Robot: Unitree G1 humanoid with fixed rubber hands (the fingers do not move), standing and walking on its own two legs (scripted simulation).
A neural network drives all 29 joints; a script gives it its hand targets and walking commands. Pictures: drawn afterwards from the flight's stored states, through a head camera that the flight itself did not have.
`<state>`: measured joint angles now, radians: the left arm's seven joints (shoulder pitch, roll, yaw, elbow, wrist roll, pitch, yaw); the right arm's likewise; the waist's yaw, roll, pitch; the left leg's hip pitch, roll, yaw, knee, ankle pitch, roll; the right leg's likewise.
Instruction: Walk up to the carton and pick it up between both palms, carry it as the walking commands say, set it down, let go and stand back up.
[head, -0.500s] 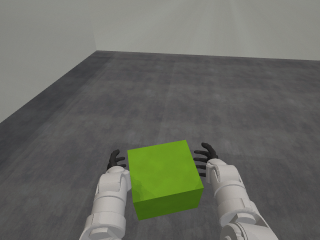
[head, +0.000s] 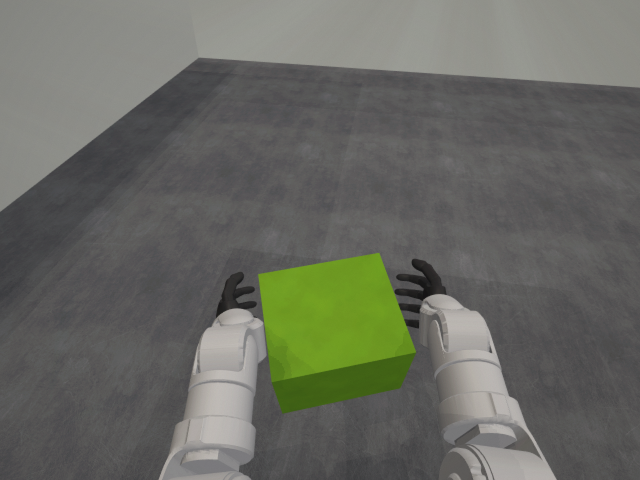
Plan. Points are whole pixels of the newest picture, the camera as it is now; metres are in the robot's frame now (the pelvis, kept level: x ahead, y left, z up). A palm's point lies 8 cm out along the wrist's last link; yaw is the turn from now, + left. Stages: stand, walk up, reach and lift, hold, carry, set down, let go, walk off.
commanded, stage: carry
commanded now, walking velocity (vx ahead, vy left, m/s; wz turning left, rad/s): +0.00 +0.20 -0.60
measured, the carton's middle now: (331, 332) +0.35 +0.00 -0.02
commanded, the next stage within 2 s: none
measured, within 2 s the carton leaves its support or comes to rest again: neither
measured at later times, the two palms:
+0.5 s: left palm (195, 291) +0.32 +0.17 +0.11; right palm (413, 292) +0.31 -0.10 +0.12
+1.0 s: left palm (226, 282) +0.33 +0.13 +0.12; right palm (444, 341) +0.25 -0.12 +0.11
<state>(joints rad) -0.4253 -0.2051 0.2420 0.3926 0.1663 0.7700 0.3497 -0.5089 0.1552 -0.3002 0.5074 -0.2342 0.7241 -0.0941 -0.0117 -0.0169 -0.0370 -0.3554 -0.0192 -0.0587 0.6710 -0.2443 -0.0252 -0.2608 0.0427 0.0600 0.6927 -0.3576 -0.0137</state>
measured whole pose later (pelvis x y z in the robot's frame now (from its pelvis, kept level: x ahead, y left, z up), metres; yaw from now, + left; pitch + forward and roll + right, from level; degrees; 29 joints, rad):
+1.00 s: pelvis -0.01 +0.11 +0.00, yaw -19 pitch +3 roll +1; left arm -0.43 -0.21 0.14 -0.26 0.17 1.28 0.28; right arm -0.44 0.21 -0.16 -0.26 -0.15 1.28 -0.22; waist -0.01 0.00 0.00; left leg -0.41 0.01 0.04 0.62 -0.30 0.00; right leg -0.43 -0.01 0.12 0.68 -0.30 0.04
